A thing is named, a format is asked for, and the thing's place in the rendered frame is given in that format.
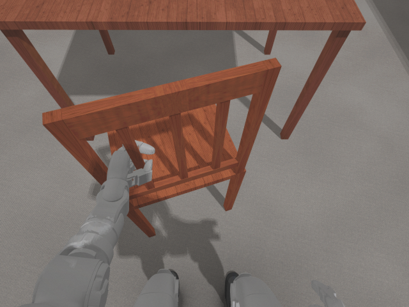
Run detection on left robot forearm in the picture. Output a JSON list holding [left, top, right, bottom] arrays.
[[32, 178, 129, 303]]

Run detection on chair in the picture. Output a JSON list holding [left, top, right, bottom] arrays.
[[42, 58, 282, 237]]

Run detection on right robot thigh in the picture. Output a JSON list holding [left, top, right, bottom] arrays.
[[230, 277, 282, 307]]

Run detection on table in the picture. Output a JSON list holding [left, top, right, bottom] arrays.
[[0, 0, 366, 141]]

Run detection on robot left upper arm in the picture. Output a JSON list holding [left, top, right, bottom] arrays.
[[18, 255, 110, 307]]

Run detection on robot right foot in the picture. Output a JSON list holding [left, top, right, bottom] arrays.
[[225, 272, 239, 307]]

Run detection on left robot hand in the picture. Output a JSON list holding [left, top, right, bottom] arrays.
[[107, 140, 155, 188]]

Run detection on right robot hand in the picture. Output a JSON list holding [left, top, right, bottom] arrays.
[[309, 280, 345, 307]]

